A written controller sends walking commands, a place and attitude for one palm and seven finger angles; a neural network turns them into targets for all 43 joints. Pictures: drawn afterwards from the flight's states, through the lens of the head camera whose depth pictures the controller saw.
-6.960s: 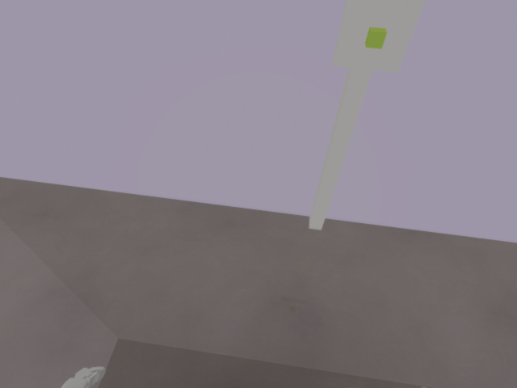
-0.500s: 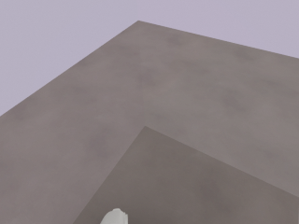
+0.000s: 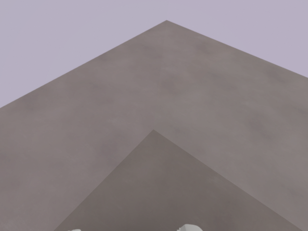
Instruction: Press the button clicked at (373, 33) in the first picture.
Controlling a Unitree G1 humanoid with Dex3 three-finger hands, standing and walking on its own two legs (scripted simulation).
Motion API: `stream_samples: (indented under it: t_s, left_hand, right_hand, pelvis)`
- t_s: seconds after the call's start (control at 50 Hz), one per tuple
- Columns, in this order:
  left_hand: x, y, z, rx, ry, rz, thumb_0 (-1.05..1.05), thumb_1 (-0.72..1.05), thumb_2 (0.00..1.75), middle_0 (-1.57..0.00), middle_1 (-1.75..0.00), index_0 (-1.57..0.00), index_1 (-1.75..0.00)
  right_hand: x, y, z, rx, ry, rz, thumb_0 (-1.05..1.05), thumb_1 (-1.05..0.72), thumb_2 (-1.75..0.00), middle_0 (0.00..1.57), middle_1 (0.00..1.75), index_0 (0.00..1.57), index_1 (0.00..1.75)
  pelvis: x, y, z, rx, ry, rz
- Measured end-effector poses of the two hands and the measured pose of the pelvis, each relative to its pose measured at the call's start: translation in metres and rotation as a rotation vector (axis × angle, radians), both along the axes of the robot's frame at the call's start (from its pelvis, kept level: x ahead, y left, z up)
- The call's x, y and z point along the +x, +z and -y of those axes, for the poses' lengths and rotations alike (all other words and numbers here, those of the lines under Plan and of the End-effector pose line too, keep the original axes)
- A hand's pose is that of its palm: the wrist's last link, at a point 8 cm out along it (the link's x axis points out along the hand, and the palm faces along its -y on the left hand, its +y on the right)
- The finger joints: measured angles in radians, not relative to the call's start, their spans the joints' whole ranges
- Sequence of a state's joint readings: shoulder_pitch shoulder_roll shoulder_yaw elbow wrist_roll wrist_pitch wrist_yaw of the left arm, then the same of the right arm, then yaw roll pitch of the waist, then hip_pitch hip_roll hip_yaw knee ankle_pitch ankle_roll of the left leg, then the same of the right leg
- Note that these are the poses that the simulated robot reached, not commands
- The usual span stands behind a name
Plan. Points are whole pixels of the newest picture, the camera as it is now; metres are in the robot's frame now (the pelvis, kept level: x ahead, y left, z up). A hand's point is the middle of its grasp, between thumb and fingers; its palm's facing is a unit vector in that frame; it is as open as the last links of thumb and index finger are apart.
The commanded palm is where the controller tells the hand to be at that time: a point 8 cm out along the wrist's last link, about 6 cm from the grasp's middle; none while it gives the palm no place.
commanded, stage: turn to face it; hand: left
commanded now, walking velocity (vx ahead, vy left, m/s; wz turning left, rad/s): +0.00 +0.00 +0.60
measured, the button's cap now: out of the picture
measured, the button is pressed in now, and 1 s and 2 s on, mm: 0 0 0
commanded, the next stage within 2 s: none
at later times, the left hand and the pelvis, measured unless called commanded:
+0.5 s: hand out of the picture +0.03 +0.13 -0.14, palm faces +0.32 -0.90 -0.30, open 7.4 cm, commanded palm none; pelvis +0.00 -0.08 +0.00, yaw +19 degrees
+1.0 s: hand out of the picture -0.13 +0.17 -0.18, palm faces +0.63 -0.73 -0.25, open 7.4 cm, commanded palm none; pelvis -0.03 -0.04 -0.01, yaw +37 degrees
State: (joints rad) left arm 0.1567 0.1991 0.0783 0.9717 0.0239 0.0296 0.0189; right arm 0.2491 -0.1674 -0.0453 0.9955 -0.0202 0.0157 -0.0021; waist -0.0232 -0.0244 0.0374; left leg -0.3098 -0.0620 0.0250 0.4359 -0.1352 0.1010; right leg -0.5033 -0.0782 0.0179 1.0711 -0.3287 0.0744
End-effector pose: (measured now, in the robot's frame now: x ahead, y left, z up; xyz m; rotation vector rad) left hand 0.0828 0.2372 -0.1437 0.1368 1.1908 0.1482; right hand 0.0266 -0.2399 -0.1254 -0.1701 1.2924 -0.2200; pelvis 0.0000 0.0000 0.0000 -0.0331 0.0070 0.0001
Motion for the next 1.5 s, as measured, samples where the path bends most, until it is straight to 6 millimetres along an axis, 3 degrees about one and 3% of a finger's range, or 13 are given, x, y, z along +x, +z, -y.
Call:
stream_samples:
  t_s: [0.14,0.26,0.34,0.4,0.54,0.68,0.82,0.88,0.94,1.04,1.2,1.34,1.5]
  left_hand:
    - [0.021,0.013,0.003,0.036,0.039,0.066,0.01,0.91,0.90,-0.20,-0.30,-0.20,-0.30]
    - [0.018,0.024,0.023,0.066,0.087,0.104,0.01,0.91,0.90,-0.20,-0.30,-0.20,-0.30]
    - [-0.004,0.028,0.040,0.103,0.137,0.111,0.01,0.91,0.90,-0.20,-0.30,-0.20,-0.30]
    - [-0.032,0.036,0.051,0.119,0.188,0.075,0.01,0.91,0.89,-0.20,-0.30,-0.20,-0.30]
    - [-0.089,0.040,0.069,0.121,0.317,0.019,0.01,0.91,0.89,-0.20,-0.30,-0.20,-0.30]
    - [-0.159,0.026,0.083,0.077,0.453,-0.080,0.01,0.91,0.89,-0.21,-0.30,-0.20,-0.30]
    - [-0.236,-0.005,0.075,0.013,0.607,-0.183,0.01,0.90,0.89,-0.21,-0.30,-0.20,-0.30]
    - [-0.257,-0.016,0.063,0.004,0.656,-0.208,0.01,0.91,0.89,-0.20,-0.30,-0.20,-0.30]
    - [-0.258,-0.012,0.051,0.011,0.681,-0.186,0.01,0.91,0.89,-0.20,-0.30,-0.20,-0.30]
    - [-0.240,0.004,0.031,0.044,0.695,-0.073,0.01,0.91,0.90,-0.20,-0.30,-0.20,-0.30]
    - [-0.201,0.024,0.022,0.112,0.711,0.061,0.01,0.91,0.90,-0.20,-0.30,-0.20,-0.30]
    - [-0.180,0.036,0.051,0.178,0.738,0.125,0.01,0.91,0.89,-0.20,-0.30,-0.20,-0.30]
    - [-0.217,0.045,0.109,0.155,0.871,0.054,0.01,0.91,0.89,-0.21,-0.30,-0.20,-0.30]
  right_hand:
    - [0.006,-0.003,0.016,0.014,0.031,-0.021,0.01,-0.91,-0.90,0.20,0.30,0.20,0.30]
    - [0.018,-0.012,0.046,0.024,0.088,-0.042,0.01,-0.91,-0.90,0.20,0.30,0.20,0.30]
    - [0.035,-0.025,0.071,0.039,0.132,-0.036,0.01,-0.91,-0.90,0.20,0.30,0.20,0.30]
    - [0.054,-0.022,0.083,0.041,0.186,-0.025,0.01,-0.91,-0.90,0.20,0.30,0.20,0.30]
    - [0.098,-0.017,0.090,0.040,0.328,-0.011,0.01,-0.91,-0.90,0.19,0.30,0.20,0.30]
    - [0.148,-0.015,0.054,0.032,0.494,0.015,0.01,-0.91,-0.90,0.19,0.30,0.20,0.30]
    - [0.198,-0.005,-0.028,0.025,0.695,0.150,0.01,-0.91,-0.90,0.19,0.30,0.20,0.30]
    - [0.205,0.003,-0.056,0.026,0.752,0.205,0.01,-0.91,-0.90,0.19,0.30,0.20,0.30]
    - [0.201,0.013,-0.070,0.021,0.777,0.221,0.01,-0.91,-0.90,0.20,0.30,0.20,0.30]
    - [0.188,0.016,-0.076,0.029,0.798,0.195,0.01,-0.91,-0.90,0.20,0.30,0.20,0.30]
    - [0.166,0.000,-0.051,0.049,0.802,0.091,0.01,-0.91,-0.90,0.20,0.30,0.20,0.30]
    - [0.169,-0.031,-0.010,0.057,0.812,-0.014,0.01,-0.91,-0.90,0.20,0.30,0.20,0.30]
    - [0.190,-0.025,-0.001,0.045,0.913,-0.066,0.01,-0.91,-0.90,0.20,0.30,0.20,0.30]
  pelvis:
    - [0.005,0.001,0.016,-0.001,0.078,-0.016]
    - [0.002,-0.002,0.042,0.009,0.156,-0.029]
    - [0.001,-0.007,0.063,0.028,0.201,-0.027]
    - [0.001,-0.001,0.073,0.050,0.254,-0.012]
    - [0.001,0.004,0.086,0.084,0.369,0.008]
    - [-0.007,0.001,0.080,0.085,0.465,0.001]
    - [-0.020,-0.015,0.054,0.044,0.563,-0.013]
    - [-0.026,-0.019,0.047,0.049,0.594,-0.010]
    - [-0.029,-0.012,0.043,0.032,0.619,0.000]
    - [-0.034,-0.003,0.040,0.018,0.671,0.007]
    - [-0.028,-0.002,0.054,0.025,0.758,-0.004]
    - [-0.014,-0.012,0.083,0.038,0.846,-0.012]
    - [-0.008,0.001,0.097,0.083,0.970,-0.004]
